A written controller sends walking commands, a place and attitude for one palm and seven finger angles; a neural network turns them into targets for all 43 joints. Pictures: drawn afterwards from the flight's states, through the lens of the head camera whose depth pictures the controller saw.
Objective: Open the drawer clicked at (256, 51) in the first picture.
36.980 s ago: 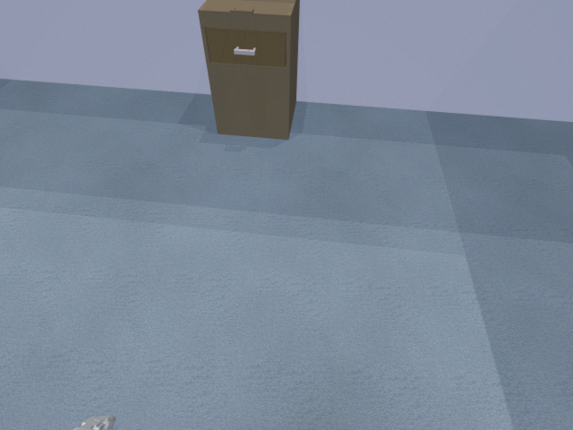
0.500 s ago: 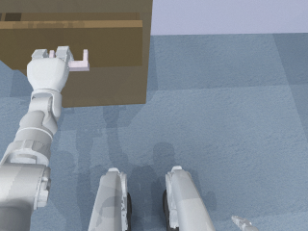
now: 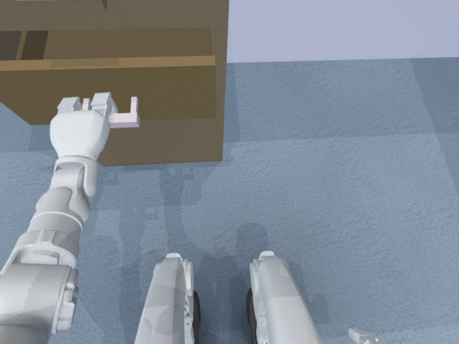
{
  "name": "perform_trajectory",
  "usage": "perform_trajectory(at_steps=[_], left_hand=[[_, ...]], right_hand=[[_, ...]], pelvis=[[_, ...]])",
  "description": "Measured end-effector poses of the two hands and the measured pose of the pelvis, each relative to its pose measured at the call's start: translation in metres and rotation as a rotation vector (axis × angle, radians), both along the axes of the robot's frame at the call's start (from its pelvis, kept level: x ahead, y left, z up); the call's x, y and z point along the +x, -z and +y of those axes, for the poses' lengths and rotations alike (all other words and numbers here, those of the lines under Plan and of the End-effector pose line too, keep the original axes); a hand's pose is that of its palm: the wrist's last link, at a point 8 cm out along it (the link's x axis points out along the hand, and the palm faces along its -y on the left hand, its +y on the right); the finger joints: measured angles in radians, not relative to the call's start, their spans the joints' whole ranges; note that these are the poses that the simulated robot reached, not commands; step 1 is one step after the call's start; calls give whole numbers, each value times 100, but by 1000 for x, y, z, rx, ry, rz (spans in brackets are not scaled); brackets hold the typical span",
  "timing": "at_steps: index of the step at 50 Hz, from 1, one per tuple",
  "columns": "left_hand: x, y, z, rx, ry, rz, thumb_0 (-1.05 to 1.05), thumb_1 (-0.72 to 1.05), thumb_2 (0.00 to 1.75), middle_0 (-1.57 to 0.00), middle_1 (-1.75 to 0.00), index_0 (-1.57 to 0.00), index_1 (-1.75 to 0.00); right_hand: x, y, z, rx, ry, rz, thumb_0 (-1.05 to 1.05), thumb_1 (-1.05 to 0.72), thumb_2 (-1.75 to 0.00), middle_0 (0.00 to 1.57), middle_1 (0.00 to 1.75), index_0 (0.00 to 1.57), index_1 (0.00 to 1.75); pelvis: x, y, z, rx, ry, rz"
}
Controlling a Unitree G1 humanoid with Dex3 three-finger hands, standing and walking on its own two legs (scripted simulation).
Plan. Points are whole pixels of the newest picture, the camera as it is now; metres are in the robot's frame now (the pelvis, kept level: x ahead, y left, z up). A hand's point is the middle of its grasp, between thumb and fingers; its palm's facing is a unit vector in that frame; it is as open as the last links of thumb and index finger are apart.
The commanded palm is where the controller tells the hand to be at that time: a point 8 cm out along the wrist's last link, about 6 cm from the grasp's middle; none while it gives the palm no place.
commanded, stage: pull the drawer open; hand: left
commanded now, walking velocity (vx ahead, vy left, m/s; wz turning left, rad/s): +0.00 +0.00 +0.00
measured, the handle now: (110, 112) +0.52 +0.22 -0.03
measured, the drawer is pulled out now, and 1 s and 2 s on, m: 0.08 0.13 0.18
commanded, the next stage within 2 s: none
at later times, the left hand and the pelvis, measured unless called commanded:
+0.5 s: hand (94, 159) +0.43 +0.24 -0.06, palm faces -0.02 -0.04 -1.00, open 5.5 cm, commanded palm +0.41 +0.23 -0.02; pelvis +0.00 +0.00 +0.01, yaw +0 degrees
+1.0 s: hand (93, 173) +0.41 +0.24 -0.06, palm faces -0.02 -0.04 -1.00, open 5.5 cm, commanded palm +0.38 +0.23 -0.02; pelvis +0.00 +0.00 +0.01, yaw +1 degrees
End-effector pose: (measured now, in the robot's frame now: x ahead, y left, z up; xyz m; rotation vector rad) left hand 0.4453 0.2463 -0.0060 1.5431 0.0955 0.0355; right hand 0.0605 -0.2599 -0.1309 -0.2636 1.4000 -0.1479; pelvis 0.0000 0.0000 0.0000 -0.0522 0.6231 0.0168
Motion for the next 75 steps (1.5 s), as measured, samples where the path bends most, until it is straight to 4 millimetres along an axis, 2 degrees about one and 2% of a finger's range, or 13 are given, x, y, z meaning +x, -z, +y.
perform_trajectory(at_steps=[75], left_hand=[[-85, 0, -6, -13, -17, -16, 2, 81, 84, -42, -135, -34, -135]], right_hand=[[61, -4, 8, 31, -70, -139, 0, -91, -89, 20, 30, 20, 30]], pelvis=[[1, -13, -4, 25, -7, -52]])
